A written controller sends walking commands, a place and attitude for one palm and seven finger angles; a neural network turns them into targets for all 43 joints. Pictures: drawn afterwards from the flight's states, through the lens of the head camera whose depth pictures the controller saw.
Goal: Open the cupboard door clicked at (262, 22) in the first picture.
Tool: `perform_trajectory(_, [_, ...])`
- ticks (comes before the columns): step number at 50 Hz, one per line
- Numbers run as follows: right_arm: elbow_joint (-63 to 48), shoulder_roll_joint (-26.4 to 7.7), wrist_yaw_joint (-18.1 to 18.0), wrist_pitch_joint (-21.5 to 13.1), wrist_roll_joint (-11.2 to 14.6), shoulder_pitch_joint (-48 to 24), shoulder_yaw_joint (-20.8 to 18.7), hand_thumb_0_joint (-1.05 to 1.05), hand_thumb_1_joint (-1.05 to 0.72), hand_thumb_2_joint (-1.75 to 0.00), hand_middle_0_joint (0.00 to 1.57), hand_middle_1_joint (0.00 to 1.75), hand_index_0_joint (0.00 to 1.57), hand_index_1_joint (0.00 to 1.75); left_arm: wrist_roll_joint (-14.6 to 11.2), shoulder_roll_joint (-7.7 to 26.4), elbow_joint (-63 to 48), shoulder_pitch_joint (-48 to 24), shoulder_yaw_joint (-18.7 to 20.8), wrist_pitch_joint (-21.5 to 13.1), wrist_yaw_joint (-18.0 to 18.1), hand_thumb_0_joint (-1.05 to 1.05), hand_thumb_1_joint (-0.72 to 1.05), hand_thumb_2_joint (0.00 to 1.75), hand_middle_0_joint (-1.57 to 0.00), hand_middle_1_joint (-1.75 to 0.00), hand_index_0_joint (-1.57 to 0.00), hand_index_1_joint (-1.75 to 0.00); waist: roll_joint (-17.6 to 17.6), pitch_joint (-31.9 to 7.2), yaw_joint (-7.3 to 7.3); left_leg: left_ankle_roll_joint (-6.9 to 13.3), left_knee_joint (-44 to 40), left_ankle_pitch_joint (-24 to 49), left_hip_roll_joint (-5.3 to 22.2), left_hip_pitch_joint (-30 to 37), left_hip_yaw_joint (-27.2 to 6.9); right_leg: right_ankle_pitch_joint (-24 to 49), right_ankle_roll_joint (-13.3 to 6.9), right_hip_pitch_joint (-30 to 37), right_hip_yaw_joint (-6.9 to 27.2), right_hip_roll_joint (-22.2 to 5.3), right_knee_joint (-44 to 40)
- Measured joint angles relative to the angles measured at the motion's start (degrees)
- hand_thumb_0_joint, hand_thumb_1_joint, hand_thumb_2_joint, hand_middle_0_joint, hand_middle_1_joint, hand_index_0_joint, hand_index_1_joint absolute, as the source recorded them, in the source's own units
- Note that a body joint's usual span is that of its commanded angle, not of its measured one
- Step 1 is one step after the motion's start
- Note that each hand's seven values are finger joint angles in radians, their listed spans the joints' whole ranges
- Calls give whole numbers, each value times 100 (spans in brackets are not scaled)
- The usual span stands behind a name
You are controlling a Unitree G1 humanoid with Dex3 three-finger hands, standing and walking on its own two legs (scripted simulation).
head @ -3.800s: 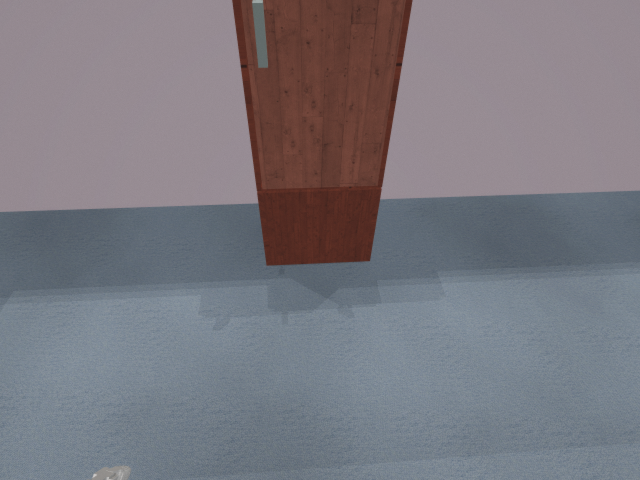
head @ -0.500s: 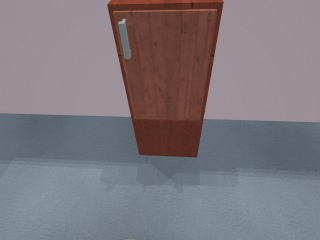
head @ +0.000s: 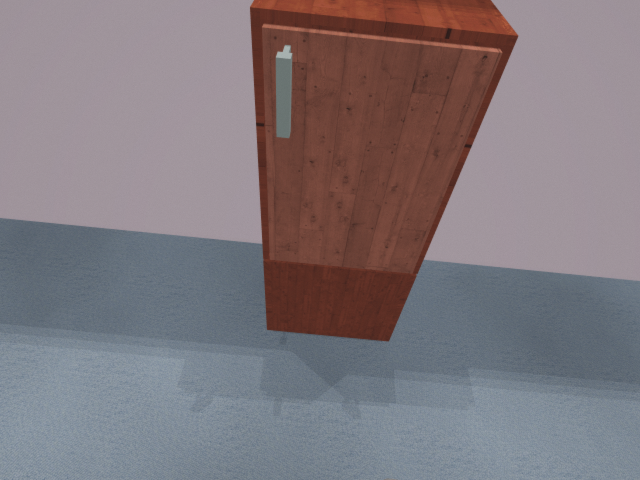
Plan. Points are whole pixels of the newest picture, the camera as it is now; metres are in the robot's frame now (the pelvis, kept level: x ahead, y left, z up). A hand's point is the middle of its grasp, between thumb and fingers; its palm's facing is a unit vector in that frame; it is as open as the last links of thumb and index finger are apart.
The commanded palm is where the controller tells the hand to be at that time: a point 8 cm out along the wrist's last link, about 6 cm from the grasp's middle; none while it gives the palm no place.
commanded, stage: take the last steps up to it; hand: left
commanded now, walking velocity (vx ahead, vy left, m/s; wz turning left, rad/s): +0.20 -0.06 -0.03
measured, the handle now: (285, 92) +0.69 +0.13 +0.15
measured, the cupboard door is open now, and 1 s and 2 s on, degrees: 0 0 0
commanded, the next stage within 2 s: come to a stop and stand still in 0.14 s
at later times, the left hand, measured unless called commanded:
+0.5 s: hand (243, 434) +0.22 +0.13 -0.17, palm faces +0.03 -0.98 -0.22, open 7.2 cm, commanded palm none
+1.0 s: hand out of the picture +0.05 +0.22 -0.17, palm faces +0.09 -0.95 -0.30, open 7.4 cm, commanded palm none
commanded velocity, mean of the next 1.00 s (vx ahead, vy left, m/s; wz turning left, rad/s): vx -0.05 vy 0.03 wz -0.01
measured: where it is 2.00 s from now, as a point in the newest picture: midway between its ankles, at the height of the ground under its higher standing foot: outside the picture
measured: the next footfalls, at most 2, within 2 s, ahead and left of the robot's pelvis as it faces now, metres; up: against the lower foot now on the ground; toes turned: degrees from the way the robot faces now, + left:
right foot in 0.30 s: +0.23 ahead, -0.13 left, +0.00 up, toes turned -8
left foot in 0.72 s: +0.12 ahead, +0.10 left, +0.00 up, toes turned +4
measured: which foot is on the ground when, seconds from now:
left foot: down 0.00-0.30, up 0.32-0.70, down 0.72-1.00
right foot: up 0.00-0.28, down 0.30-0.76, up 0.78-0.92, down 0.94-1.00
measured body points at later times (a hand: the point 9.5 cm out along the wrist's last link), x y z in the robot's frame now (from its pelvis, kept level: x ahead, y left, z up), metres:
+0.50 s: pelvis +0.11 -0.04 -0.01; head +0.14 -0.06 +0.44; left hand +0.22 +0.18 -0.15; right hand +0.08 -0.26 -0.18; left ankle +0.07 +0.09 -0.68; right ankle +0.19 -0.13 -0.74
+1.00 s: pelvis +0.05 +0.02 -0.02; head +0.03 -0.02 +0.43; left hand +0.05 +0.27 -0.15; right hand +0.14 -0.20 -0.18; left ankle +0.08 +0.10 -0.74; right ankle +0.11 -0.07 -0.74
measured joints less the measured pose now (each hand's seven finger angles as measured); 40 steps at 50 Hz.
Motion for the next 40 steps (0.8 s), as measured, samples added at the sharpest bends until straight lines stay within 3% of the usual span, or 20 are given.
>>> perform_trajectory(6, [417, -3, 23, 135, -65, 696, 78, -3, -94, -90, 20, 30, 20, 30, -9, 153, -493, -871, 41, 1, -26, 1, 91, 90, -19, -30, -19, -30, -6, -33, -113, -64, -402, -99, -96, 525, -33, 484, 33, -349, -41, -20, -805])
perform_trajectory(12, [695, 55, 52, 276, -134, 1177, 90, -1, -91, -90, 19, 30, 20, 30, -46, 79, -728, -1396, -32, 3, -60, 0, 91, 90, -19, -30, -19, -30, 218, 226, -413, -261, -145, -583, 24, 843, 2, 315, -153, 105, -228, 140, -2351])
perform_trajectory(15, [820, 103, 69, 344, -84, 1394, 111, 0, -91, -90, 20, 30, 20, 30, -27, 57, -788, -1469, -76, -150, -52, 0, 91, 90, -19, -30, -19, -30, 300, 315, -479, -387, 759, -1108, 202, 648, -30, 936, -303, 576, -340, 284, -2993])
perform_trajectory(18, [864, 77, 46, 510, 26, 1246, 120, 0, -91, -90, 20, 30, 20, 30, -78, -89, -724, -1534, -164, -258, 32, 0, 91, 90, -19, -30, -19, -30, 534, 496, -537, -372, 2675, -1540, 288, -189, -644, 443, -465, 645, -505, 429, -2687])
perform_trajectory(21, [755, 67, 18, 638, 64, 966, 91, 0, -91, -90, 20, 30, 20, 30, -80, -201, -687, -1518, -241, -152, 118, 0, 91, 90, -20, -30, -20, -30, 554, 521, -488, -384, 3493, -1570, 211, -883, -878, 382, -469, 803, -536, 448, -2924])
perform_trajectory(27, [353, -21, 70, 814, 10, 233, 1, 0, -91, -90, 19, 30, 20, 30, -63, -211, -769, -1547, -128, 33, 232, -1, 93, 90, -20, -30, -20, -30, 503, 514, -278, -504, 3518, -1181, 166, -1727, -1017, 699, -456, 832, -563, 375, -3349])
perform_trajectory(34, [-205, -278, 140, 792, -19, -216, -87, 0, -92, -90, 19, 30, 20, 30, 11, -21, -848, -1227, -125, 206, 291, 0, 92, 90, -20, -30, -20, -30, 379, 317, -84, -535, 2623, -1188, 47, -1448, -934, 942, -303, 632, -452, 227, -3381])
perform_trajectory(36, [-489, -399, 138, 717, -13, -93, -100, 0, -91, -90, 19, 30, 20, 30, -4, 24, -897, -976, -147, 247, 317, 0, 91, 90, -20, -30, -20, -30, 428, 89, -115, -473, 1588, -813, -5, -975, -862, 830, -212, 491, -418, 144, -3073])
perform_trajectory(37, [-592, -441, 127, 675, -34, -42, -108, 0, -91, -90, 19, 30, 20, 30, -27, 52, -888, -892, -150, 283, 310, 0, 91, 90, -20, -30, -20, -30, 444, 17, -151, -309, 1359, -408, -60, -881, -835, 673, -165, 434, -393, 82, -2851])
perform_trajectory(40, [-787, -459, 107, 719, -118, 59, -44, 0, -91, -90, 19, 30, 20, 30, -69, 115, -862, -609, -103, 427, 267, 1, 91, 90, -20, -30, -20, -30, 456, -166, -93, -22, 1405, -358, -189, -752, -652, -349, -140, 296, 74, 217, -2128])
